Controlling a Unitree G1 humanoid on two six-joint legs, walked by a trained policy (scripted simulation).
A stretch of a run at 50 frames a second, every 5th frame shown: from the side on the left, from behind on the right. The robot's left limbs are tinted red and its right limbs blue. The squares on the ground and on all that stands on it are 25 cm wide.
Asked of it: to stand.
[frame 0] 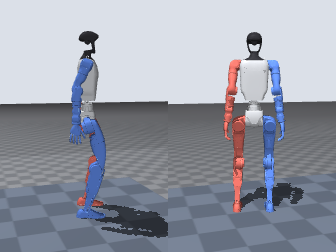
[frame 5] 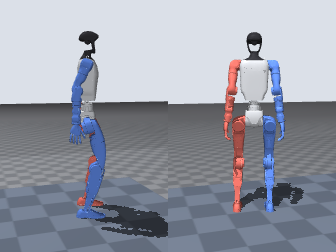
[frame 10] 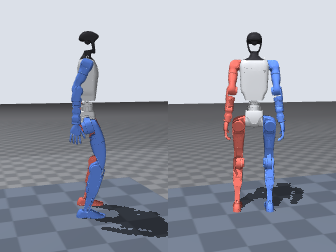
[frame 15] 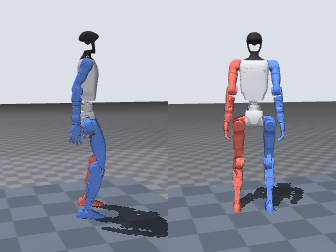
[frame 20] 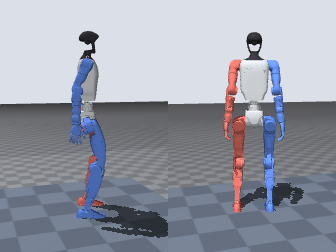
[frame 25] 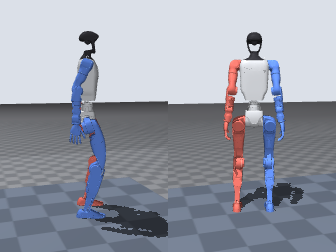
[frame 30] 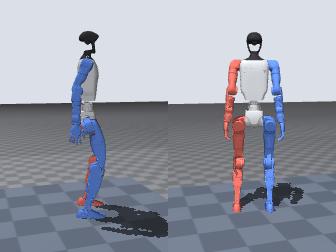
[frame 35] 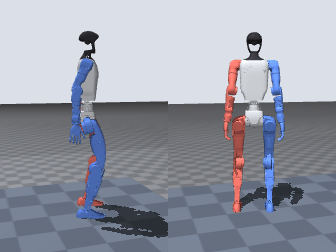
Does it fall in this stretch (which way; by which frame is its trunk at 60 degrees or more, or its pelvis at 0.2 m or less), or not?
no
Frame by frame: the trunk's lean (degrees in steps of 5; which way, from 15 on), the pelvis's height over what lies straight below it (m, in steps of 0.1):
0: 0, 0.8
5: 0, 0.8
10: 0, 0.8
15: 0, 0.8
20: 0, 0.8
25: 0, 0.8
30: 0, 0.8
35: 0, 0.8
